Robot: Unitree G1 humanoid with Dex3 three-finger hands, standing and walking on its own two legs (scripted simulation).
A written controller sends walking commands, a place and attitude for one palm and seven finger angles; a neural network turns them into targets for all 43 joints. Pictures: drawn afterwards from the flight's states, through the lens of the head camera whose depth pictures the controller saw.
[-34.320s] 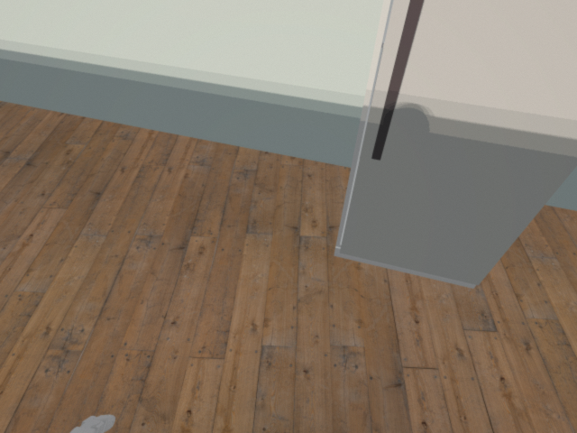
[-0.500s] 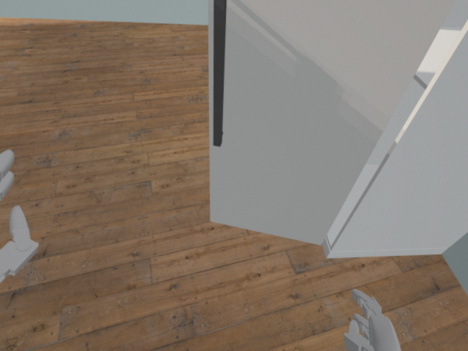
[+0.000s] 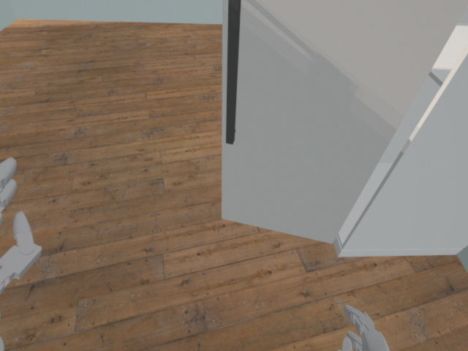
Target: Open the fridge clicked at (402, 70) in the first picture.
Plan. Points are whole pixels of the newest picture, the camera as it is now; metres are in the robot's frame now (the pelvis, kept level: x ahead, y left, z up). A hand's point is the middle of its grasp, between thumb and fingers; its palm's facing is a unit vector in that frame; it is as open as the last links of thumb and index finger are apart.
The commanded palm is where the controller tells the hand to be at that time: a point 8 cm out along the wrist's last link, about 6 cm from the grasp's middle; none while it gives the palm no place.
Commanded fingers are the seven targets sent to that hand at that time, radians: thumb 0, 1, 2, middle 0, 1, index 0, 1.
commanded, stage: let the arm hang, fingers relaxed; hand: left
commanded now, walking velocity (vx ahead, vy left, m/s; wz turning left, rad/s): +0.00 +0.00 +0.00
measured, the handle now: (233, 78) +0.80 +0.06 +0.08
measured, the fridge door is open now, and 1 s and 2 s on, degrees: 74 74 74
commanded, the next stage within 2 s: look to check the result in 1.14 s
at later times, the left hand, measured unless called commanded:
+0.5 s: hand out of the picture -0.04 +0.18 -0.19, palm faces +0.03 -0.98 -0.17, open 7.2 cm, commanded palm none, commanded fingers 0.00 0.90 0.90 -0.20 -0.30 -0.20 -0.30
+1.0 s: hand out of the picture +0.07 +0.22 -0.16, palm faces +0.00 -0.96 -0.27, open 7.4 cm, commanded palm none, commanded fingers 0.00 0.90 0.90 -0.20 -0.30 -0.20 -0.30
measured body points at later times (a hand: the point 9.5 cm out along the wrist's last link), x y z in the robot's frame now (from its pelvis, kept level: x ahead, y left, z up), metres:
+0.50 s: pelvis -0.01 -0.01 +0.00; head +0.02 +0.01 +0.44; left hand -0.04 +0.23 -0.17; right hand +0.00 -0.27 -0.14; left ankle +0.05 +0.10 -0.74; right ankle -0.03 -0.11 -0.74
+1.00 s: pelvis +0.00 +0.00 +0.00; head +0.01 +0.00 +0.45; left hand +0.07 +0.27 -0.14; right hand +0.07 -0.26 -0.15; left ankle +0.05 +0.10 -0.74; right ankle -0.03 -0.11 -0.74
